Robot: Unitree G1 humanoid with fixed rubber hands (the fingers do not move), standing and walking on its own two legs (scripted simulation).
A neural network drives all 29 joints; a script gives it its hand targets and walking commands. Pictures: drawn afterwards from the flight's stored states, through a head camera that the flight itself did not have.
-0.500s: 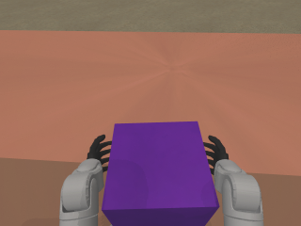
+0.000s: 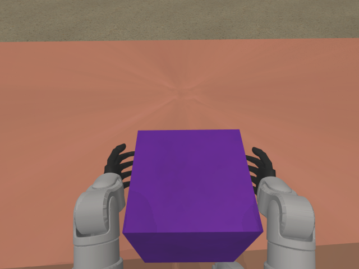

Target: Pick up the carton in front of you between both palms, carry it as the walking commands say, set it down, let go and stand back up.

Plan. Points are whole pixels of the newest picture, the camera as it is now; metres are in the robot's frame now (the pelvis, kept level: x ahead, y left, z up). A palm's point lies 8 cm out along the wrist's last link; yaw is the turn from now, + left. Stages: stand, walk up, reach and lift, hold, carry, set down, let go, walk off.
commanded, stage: carry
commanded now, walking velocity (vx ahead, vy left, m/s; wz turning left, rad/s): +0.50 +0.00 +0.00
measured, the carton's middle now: (188, 200) +0.27 -0.01 +0.01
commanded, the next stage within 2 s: none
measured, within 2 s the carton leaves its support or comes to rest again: neither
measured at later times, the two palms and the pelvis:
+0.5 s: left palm (139, 66) +0.69 +0.13 +0.07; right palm (230, 63) +0.72 -0.17 +0.07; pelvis +0.33 -0.05 -0.01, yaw +3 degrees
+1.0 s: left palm (148, 28) +1.05 +0.13 +0.03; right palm (216, 29) +1.03 -0.17 +0.04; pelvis +0.68 +0.00 -0.05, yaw +1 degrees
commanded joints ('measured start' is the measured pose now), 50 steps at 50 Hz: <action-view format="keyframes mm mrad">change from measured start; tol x32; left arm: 1 -585 -852 -783 -30 -405 -24 -221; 20 -1270 -995 -594 241 -578 -29 -223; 50 -1062 -926 -634 171 -418 -33 -133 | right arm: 1 -641 821 777 -69 450 -21 266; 19 -1238 957 577 280 473 -22 173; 50 -1210 954 665 110 554 -16 231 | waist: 1 -13 123 -281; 10 33 139 -268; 14 112 -325 -516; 38 -32 325 -609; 50 -50 106 -484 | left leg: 1 272 229 -187 -112 269 89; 11 233 140 -23 335 616 -19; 15 -479 -36 -248 1062 -260 -32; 30 -453 -61 -94 220 277 -47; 35 90 -38 -78 -18 548 -2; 37 568 311 -491 281 1180 96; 40 576 331 -719 124 437 246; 50 440 137 -340 156 896 78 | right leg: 1 -86 10 -43 -134 79 5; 11 398 157 -166 -492 170 -71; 14 908 -251 640 -654 21 -257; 25 855 -144 185 -496 792 -190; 34 735 4 -9 -247 738 -89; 39 -163 152 99 506 -373 -27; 50 -124 122 -7 -141 132 -19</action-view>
